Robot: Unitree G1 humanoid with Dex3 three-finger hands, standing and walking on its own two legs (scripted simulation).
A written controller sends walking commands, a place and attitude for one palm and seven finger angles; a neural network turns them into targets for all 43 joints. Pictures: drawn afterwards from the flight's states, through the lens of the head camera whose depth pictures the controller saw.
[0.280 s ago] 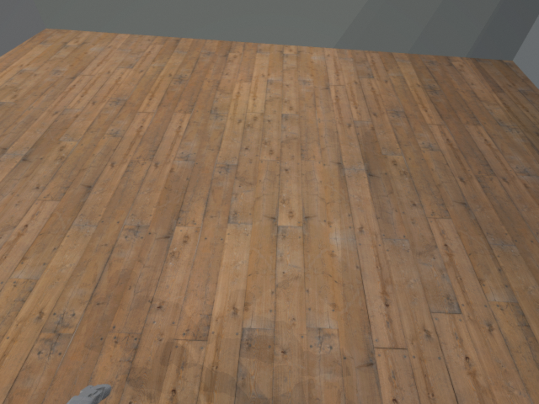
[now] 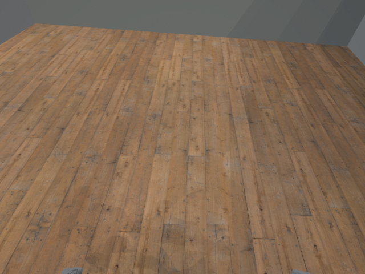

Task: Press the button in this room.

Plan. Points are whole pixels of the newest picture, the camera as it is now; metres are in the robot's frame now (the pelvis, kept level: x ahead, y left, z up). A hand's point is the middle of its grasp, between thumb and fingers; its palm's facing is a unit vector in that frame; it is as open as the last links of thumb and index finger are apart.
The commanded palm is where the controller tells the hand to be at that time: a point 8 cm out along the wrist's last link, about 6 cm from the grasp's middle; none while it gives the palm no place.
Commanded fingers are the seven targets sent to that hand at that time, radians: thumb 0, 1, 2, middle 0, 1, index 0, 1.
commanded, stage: stand and wait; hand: left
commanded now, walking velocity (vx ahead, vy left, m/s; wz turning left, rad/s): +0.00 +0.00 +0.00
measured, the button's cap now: out of the picture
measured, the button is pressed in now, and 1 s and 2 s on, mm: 0 0 0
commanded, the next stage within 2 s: turn or walk to find it in 0.62 s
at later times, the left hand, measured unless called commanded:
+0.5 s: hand out of the picture +0.05 +0.24 -0.15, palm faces -0.03 -0.94 -0.34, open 7.4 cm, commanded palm none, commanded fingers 0.00 0.90 0.90 -0.20 -0.30 -0.20 -0.30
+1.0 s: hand out of the picture +0.02 +0.22 -0.18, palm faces +0.06 -0.97 -0.24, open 7.4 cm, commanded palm none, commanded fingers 0.00 0.90 0.90 -0.20 -0.30 -0.20 -0.30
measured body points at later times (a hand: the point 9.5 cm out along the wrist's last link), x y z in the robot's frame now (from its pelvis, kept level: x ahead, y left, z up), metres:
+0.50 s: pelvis -0.02 -0.01 +0.00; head -0.03 -0.01 +0.45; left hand +0.05 +0.29 -0.13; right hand +0.04 -0.31 -0.13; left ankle -0.01 +0.12 -0.74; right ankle -0.01 -0.13 -0.74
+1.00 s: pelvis -0.03 +0.01 -0.01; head -0.02 +0.02 +0.44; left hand +0.02 +0.27 -0.16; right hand +0.04 -0.25 -0.15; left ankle -0.01 +0.12 -0.74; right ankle -0.01 -0.13 -0.74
